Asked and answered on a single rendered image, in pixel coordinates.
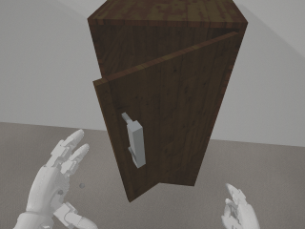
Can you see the robot left hand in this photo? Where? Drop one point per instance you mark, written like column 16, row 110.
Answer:
column 55, row 176

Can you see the handle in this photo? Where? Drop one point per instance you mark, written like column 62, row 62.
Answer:
column 136, row 138

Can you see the robot right hand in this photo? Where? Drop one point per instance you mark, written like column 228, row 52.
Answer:
column 243, row 217

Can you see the left robot forearm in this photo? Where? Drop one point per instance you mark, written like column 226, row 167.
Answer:
column 34, row 220

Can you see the cupboard door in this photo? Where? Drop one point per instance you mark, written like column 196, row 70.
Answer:
column 173, row 98

